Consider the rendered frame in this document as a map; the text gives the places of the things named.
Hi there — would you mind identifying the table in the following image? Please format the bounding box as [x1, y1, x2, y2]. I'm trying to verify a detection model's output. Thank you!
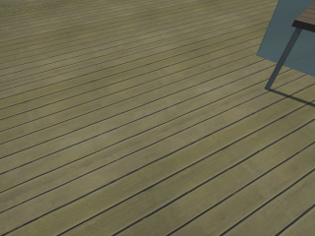
[265, 2, 315, 90]

